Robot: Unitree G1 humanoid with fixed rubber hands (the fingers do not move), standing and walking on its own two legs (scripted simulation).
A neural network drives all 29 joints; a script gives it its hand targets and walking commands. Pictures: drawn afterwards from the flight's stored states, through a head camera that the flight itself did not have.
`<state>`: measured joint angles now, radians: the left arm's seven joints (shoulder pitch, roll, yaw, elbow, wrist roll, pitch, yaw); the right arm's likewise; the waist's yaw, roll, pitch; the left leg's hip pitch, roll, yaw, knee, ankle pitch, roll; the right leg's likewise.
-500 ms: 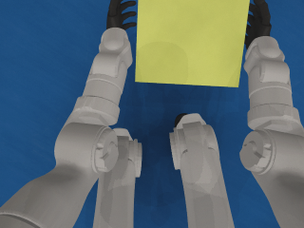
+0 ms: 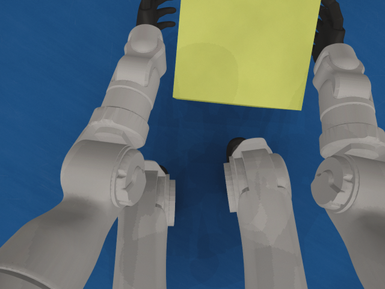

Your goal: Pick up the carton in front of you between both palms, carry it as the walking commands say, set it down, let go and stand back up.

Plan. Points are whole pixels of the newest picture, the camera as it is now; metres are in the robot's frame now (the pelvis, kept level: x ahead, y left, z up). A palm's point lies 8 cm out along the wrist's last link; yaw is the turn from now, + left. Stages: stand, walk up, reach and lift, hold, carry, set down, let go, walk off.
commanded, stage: set down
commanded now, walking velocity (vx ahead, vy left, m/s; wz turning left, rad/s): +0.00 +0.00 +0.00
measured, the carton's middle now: (230, 54) +0.48 -0.14 -0.26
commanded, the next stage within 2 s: let go in 1.86 s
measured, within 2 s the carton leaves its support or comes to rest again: rests again in 0.06 s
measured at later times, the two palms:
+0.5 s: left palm (144, 28) +0.53 +0.01 -0.18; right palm (322, 45) +0.45 -0.29 -0.19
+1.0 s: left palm (138, 22) +0.54 +0.01 -0.15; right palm (372, 35) +0.45 -0.36 -0.16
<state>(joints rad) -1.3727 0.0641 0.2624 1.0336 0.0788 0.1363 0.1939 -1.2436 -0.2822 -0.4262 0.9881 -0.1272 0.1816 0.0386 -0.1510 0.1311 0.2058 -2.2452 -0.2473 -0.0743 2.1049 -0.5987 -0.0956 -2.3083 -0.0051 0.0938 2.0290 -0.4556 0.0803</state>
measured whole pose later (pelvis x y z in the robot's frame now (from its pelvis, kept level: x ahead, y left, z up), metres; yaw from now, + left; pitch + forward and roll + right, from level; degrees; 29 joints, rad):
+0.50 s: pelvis +0.00 +0.00 -0.01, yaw -1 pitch +39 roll +0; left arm -1.42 0.14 0.21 1.16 0.04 0.08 0.13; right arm -1.31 -0.32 -0.42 1.14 -0.10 0.08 0.08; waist -0.16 0.12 0.26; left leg -2.24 -0.22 -0.06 2.16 -0.60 -0.08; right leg -2.30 -0.03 0.08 2.08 -0.46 0.07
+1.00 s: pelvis -0.01 -0.02 +0.00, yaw -2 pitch +36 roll +3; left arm -1.25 0.22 0.05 0.81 -0.12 0.13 0.18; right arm -1.22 -0.44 -0.28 0.98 0.18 0.02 0.03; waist -0.13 0.06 0.31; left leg -2.14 -0.12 -0.05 2.15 -0.64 -0.10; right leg -2.26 -0.01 0.05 2.07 -0.44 0.00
